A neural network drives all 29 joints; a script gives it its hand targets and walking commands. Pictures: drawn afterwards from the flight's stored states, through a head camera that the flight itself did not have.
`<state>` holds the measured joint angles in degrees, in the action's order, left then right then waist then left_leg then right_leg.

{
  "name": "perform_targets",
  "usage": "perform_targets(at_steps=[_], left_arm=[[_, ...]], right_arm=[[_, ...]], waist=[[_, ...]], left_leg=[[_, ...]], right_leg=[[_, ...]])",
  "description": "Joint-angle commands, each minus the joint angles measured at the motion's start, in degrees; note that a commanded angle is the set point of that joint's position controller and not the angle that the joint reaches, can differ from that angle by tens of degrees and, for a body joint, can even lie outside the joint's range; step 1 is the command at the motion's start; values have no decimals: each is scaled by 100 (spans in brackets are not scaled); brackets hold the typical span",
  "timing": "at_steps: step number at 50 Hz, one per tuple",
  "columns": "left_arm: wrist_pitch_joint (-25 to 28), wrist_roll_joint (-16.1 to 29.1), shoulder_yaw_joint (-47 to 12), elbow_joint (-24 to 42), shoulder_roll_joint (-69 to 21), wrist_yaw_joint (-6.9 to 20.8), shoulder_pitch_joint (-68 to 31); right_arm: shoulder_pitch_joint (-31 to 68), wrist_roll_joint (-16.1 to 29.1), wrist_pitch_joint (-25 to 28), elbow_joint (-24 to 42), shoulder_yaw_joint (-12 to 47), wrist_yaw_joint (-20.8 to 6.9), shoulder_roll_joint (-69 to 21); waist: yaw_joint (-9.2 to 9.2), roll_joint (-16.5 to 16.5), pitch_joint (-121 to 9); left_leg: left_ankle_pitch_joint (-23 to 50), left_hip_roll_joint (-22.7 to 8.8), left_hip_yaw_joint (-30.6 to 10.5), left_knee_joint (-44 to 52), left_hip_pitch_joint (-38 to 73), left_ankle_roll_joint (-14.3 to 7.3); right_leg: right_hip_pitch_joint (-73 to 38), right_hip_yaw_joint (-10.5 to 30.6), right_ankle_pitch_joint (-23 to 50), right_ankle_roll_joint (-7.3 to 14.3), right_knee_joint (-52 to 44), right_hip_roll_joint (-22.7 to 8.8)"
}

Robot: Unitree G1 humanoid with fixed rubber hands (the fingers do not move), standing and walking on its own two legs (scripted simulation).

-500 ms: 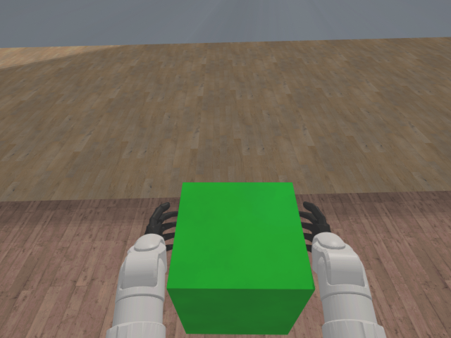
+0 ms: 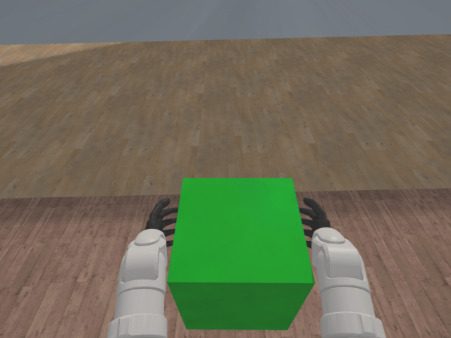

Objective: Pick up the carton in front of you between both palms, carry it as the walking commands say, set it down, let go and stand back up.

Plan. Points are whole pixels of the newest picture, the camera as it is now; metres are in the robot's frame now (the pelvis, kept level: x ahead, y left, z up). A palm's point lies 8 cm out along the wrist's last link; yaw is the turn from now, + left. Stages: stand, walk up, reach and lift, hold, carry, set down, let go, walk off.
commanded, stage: carry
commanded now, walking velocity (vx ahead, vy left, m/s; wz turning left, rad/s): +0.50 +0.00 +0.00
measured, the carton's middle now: (237, 256) +0.29 +0.00 -0.02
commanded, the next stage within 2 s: none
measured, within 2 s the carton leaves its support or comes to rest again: neither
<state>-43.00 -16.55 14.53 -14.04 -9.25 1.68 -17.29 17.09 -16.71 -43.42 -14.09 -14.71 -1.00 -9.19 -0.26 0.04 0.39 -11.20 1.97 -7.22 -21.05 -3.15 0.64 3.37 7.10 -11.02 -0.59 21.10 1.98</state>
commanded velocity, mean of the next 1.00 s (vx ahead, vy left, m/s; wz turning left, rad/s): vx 0.50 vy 0.00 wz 0.00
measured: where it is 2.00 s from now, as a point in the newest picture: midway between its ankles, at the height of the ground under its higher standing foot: (232, 242)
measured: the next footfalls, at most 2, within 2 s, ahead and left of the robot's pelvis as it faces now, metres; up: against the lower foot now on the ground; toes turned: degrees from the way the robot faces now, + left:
left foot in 0.56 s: +0.26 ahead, +0.11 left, +0.00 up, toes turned +9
right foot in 0.96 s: +0.62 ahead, -0.08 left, +0.00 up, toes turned -11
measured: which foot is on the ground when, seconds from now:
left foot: down 0.00-0.36, up 0.38-0.54, down 0.56-1.00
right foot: down 0.00-0.58, up 0.60-0.94, down 0.96-1.00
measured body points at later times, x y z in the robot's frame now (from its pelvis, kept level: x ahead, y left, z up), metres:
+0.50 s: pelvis +0.15 +0.01 -0.01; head +0.14 +0.02 +0.44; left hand +0.43 +0.17 +0.07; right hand +0.44 -0.14 +0.07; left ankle +0.12 +0.10 -0.72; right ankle +0.05 -0.11 -0.75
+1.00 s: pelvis +0.47 -0.01 -0.03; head +0.46 -0.01 +0.42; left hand +0.74 +0.15 +0.05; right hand +0.75 -0.15 +0.04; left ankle +0.24 +0.09 -0.71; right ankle +0.58 -0.08 -0.75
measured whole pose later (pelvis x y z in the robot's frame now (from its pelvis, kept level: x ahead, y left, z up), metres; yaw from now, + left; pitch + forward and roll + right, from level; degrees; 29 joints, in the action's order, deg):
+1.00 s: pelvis +0.47 -0.01 -0.03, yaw +2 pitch +3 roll -2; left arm -68.0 -7.0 5.1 18.1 -7.7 -4.5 -9.2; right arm 8.8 -6.1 -68.7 18.8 -7.5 4.9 -7.5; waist -0.1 2.4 -4.5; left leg -27.5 -6.2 8.0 -39.6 0.3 0.7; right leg 27.8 -15.9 -5.7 5.2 31.8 -0.7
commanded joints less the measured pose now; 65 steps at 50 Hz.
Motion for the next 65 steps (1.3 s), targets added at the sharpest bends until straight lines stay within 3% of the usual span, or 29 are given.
perform_targets(at_steps=[1,3,9,11,12,13,14,17,18,19,20,21,23,25,28,29,30,31,34,36,44,47,48,49,50,51,54,60,65], left_arm=[[42,1463,-3090,61,-5048,1195,-2641],[-12,1602,-3336,352,-5070,1144,-2707],[-638,2127,-4112,1289,-4784,901,-2541],[-993,2339,-4339,1612,-4661,840,-2666],[-1184,2479,-4424,1710,-4635,824,-2740],[-1377,2653,-4535,1864,-4664,817,-2792],[-1544,2854,-4648,2040,-4719,822,-2860],[-1877,3266,-4855,2355,-4868,816,-2492],[-1968,3256,-4824,2371,-4931,780,-2221],[-2049,3132,-4710,2409,-4818,733,-1870],[-2138,3051,-4653,2517,-4778,686,-1702],[-2231,3025,-4690,2845,-4796,641,-1732],[-2368,3110,-4856,3365,-5015,594,-1892],[-2461,3216,-4925,3657,-5068,632,-1691],[-2602,3391,-4994,3884,-4748,713,-1691],[-2674,3423,-4984,3967,-4554,742,-1796],[-2779,3546,-5035,4143,-4448,784,-2147],[-2822,3606,-5054,4029,-4508,821,-2267],[-2851,3544,-4908,3619,-4640,833,-1976],[-2813,3338,-4787,3390,-4747,774,-1672],[-2619,2891,-4776,3362,-5010,604,-1357],[-2587,2991,-4827,3393,-5029,655,-1325],[-2579,3026,-4828,3396,-5017,685,-1310],[-2582,3026,-4811,3351,-4979,708,-1296],[-2529,3033,-4813,3183,-4983,746,-1308],[-2512,3185,-4912,3314,-5138,791,-1378],[-2395,3426,-5126,3547,-5507,854,-1684],[-2304,3526,-5187,3475,-5190,992,-1419],[-2331,3487,-5046,3401,-4511,893,-1856]], right_arm=[[2817,1483,90,122,3164,-1256,-5077],[2865,1641,44,412,3351,-1223,-5055],[2837,2309,-560,1322,4197,-1050,-4878],[2863,2530,-913,1602,4376,-993,-4770],[2784,2616,-1102,1653,4414,-960,-4686],[2658,2679,-1274,1721,4447,-911,-4608],[2585,2720,-1423,1882,4491,-855,-4571],[2463,2959,-1824,2667,4710,-716,-4572],[2405,3074,-1959,2858,4772,-728,-4587],[2437,3212,-2105,3050,4881,-770,-4689],[2418,3315,-2200,3137,4929,-822,-4758],[2431,3395,-2258,3204,4980,-870,-4819],[2235,3508,-2337,3295,4928,-912,-4924],[1759,3422,-2396,3459,4885,-866,-4896],[1514,3256,-2486,3576,4805,-764,-4797],[1348,3152,-2524,3542,4712,-720,-4639],[1410,2990,-2540,3431,4591,-673,-4588],[1614,3058,-2602,3636,4592,-650,-4591],[1940,3252,-2728,3744,4761,-656,-4745],[1950,3390,-2754,3689,4860,-734,-4824],[1745,3521,-2643,3548,4952,-1021,-4834],[1679,3477,-2621,3646,4950,-1018,-4776],[1668,3438,-2607,3661,4941,-1017,-4747],[1687,3387,-2608,3652,4936,-1025,-4705],[1793,3412,-2620,3766,4995,-1016,-4733],[1797,3351,-2569,3705,5007,-1004,-4789],[1667,3321,-2395,3572,4992,-976,-5240],[1207,3016,-2171,3335,5045,-791,-5222],[1979,3178,-2245,3521,5135,-674,-4633]], waist=[[3,-122,-1234],[6,-110,-991],[-14,-524,-1535],[28,107,-1244],[88,849,-1169],[139,1431,-1095],[159,1437,-917],[42,648,-1586],[-47,81,-1880],[-121,-1238,-2028],[-152,-1818,-1760],[-212,-1367,-1495],[-223,-630,-1569],[-161,-866,-1736],[64,-450,-2164],[220,552,-2307],[225,1899,-2084],[191,1231,-1905],[160,71,-1759],[163,354,-1643],[129,1034,-971],[-38,984,-1572],[-146,741,-1913],[-236,-74,-2182],[-154,-1665,-2445],[-136,-1112,-2284],[-65,-63,-2015],[-73,-657,-1714],[-175,-921,-1279]], left_leg=[[-1161,-572,75,-38,-580,-76],[-2845,-468,82,-28,-1252,-98],[-1659,-333,767,-720,-1375,-67],[-2249,-873,57,-107,-1060,-264],[-2513,-1327,-679,403,-635,-474],[-2087,-1784,-1401,681,-130,-787],[-1204,-1940,-1584,602,67,-1012],[43,-1376,-13,-450,-813,-678],[163,-918,845,-1363,-1379,-377],[47,-538,1445,-2663,-2731,-59],[-1534,-249,1582,-2993,-4116,31],[-2286,-354,1338,-3037,-4635,-45],[-2316,-511,1299,-2322,-4531,-98],[-1194,-284,1632,-1376,-3407,-51],[132,-4,2106,-292,592,-206],[-998,-1127,384,413,1461,-422],[-345,-2460,-2236,882,1954,-1203],[332,-2761,-2374,703,1898,-1609],[1421,-2346,-927,696,1458,-1197],[1882,-1990,-115,839,1363,-869],[3257,-1452,1404,804,458,-621],[4278,-1226,2085,-807,109,-333],[3487,-1074,2110,-1830,-448,-218],[1879,-842,1995,-3281,-1288,-88],[-971,33,1602,-4900,-2831,90],[-1433,-301,806,-5654,-3270,-125],[-679,-930,633,-4963,-3184,-324],[-148,-771,1293,-3179,-3374,-137],[529,-404,1799,-1992,-3255,-192]], right_leg=[[550,29,-1250,89,-84,-611],[1026,157,-3067,153,-199,-608],[1101,327,-2655,485,-144,-1045],[1850,-222,-2497,291,605,-763],[2457,-797,-1973,116,1492,-475],[3064,-1272,-1593,-1,1996,-261],[3374,-1387,-1740,7,1673,-281],[1032,-1613,-769,53,309,-213],[64,-925,-775,239,-172,-603],[-1132,605,-94,726,-112,-1632],[-1867,1497,1483,1186,-205,-2283],[-2060,1574,2417,1431,-216,-2434],[-2133,958,2082,1156,-131,-2306],[-1557,48,1879,739,-153,-1940],[984,-1497,1388,187,1030,-1260],[2090,-1913,139,-77,2459,-877],[3619,-1752,-1554,-215,3745,-139],[4126,-1041,-1897,-18,4550,-514],[4190,-855,-1170,165,4361,-941],[3953,-1156,-757,99,3472,-793],[2413,-2189,737,143,995,-232],[471,-2602,728,267,651,181],[-552,-2410,362,252,580,-10],[-1225,-588,-1071,486,115,-1189],[-1934,2408,-1373,1415,-913,-2660],[-1754,2286,-778,1551,-987,-2784],[-648,638,532,1014,-820,-2204],[-510,-656,829,876,-1059,-1800],[-412,-1557,3115,785,-298,-1408]])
